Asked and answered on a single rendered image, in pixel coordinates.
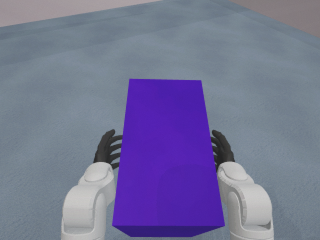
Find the robot left hand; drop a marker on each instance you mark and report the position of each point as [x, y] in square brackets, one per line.
[104, 149]

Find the carton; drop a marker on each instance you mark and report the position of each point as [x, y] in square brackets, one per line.
[167, 183]

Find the robot right forearm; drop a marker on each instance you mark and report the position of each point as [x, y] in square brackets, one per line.
[248, 205]

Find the robot right hand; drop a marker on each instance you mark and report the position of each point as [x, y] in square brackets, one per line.
[223, 149]

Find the robot left forearm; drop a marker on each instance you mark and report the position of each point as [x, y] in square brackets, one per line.
[84, 208]

